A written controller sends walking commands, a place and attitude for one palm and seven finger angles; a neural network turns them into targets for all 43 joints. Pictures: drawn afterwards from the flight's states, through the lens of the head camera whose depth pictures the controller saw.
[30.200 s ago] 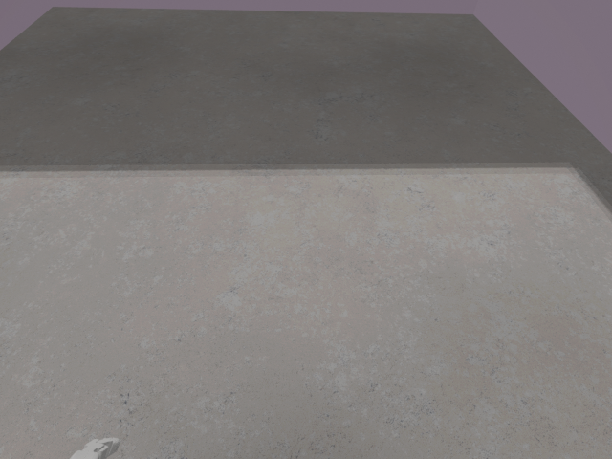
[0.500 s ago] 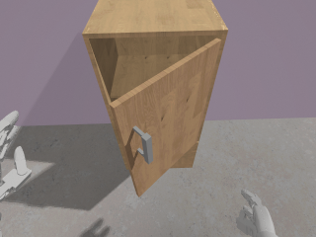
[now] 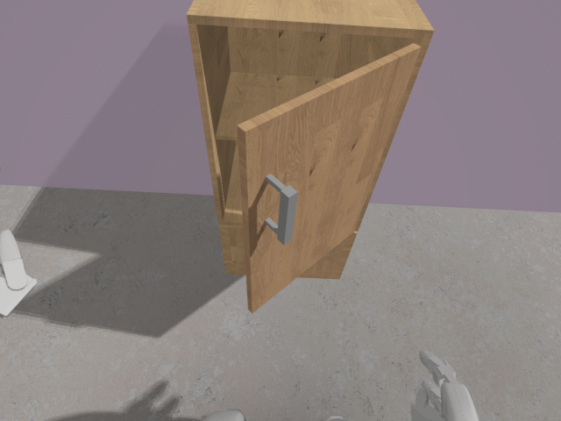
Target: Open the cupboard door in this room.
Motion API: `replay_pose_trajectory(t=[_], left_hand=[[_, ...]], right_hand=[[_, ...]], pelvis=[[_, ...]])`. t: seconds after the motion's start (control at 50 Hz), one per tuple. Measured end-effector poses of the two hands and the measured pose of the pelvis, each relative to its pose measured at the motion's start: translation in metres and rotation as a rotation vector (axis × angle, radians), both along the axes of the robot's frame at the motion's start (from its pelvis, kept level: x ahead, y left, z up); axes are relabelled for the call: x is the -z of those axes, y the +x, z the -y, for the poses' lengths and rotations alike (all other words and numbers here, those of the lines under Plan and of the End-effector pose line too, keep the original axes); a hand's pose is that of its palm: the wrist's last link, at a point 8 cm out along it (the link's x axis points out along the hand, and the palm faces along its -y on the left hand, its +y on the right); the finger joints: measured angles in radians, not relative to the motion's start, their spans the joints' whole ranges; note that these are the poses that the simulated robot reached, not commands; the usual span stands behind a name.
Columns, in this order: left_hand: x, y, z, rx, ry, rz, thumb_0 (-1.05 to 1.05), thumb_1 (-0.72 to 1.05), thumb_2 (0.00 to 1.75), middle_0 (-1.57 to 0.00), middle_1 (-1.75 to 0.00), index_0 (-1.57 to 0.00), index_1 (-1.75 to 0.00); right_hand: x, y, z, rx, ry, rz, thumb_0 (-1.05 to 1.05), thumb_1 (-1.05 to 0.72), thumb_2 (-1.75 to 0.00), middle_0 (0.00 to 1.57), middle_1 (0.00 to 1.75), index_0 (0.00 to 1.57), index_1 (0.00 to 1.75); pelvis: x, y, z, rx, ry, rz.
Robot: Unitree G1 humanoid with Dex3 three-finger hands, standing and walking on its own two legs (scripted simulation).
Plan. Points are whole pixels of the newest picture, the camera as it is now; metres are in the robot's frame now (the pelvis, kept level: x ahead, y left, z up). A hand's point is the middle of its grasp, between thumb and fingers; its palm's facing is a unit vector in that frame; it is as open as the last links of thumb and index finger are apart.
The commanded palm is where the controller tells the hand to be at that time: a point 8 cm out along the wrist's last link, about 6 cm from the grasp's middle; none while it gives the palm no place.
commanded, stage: step back with the hand held close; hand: left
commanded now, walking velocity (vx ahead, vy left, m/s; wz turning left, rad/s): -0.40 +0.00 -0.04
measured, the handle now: (278, 210) +0.44 +0.03 +0.03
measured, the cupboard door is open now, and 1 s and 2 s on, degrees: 43 43 43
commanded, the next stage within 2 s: stop stepping back and stand still in 0.68 s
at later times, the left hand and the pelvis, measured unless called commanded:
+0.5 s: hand out of the picture +0.13 +0.25 +0.18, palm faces +0.49 -0.73 -0.48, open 7.4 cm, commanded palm +0.07 +0.28 +0.19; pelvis -0.06 -0.02 +0.00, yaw +2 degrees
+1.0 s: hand out of the picture +0.05 +0.20 +0.17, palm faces +0.30 -0.78 -0.55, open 7.4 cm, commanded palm +0.00 +0.24 +0.19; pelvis -0.17 -0.04 +0.02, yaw -5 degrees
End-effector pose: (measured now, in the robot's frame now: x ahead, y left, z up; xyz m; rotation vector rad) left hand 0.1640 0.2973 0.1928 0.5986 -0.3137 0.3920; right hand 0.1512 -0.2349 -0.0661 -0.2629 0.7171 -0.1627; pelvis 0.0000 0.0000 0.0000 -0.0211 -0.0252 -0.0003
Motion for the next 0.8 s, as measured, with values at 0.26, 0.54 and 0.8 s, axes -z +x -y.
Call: replay_pose_trajectory(t=[0.26, 0.54, 0.8], left_hand=[[-0.006, -0.031, 0.004, 0.016, 0.021, 0.051, 0.01, 0.88, 0.90, -0.21, -0.30, -0.21, -0.30], [-0.005, -0.078, 0.016, -0.046, -0.030, -0.014, 0.01, 0.88, 0.90, -0.21, -0.30, -0.21, -0.30], [-0.014, -0.095, 0.022, 0.114, 0.030, -0.105, 0.01, 0.88, 0.90, -0.21, -0.30, -0.22, -0.30]], right_hand=[[0.004, -0.012, 0.003, -0.031, -0.007, 0.022, 0.01, -0.90, -0.90, 0.20, 0.30, 0.21, 0.30], [0.004, -0.035, 0.005, -0.079, 0.032, -0.042, 0.01, -0.90, -0.90, 0.20, 0.30, 0.21, 0.30], [-0.026, -0.081, 0.002, -0.025, 0.038, 0.056, 0.01, -0.90, -0.90, 0.20, 0.30, 0.21, 0.30]], pelvis=[[0.006, -0.030, 0.002, -0.008, 0.016, -0.008], [-0.009, -0.061, 0.020, -0.028, 0.027, -0.062], [-0.020, -0.120, 0.014, 0.032, 0.020, -0.071]])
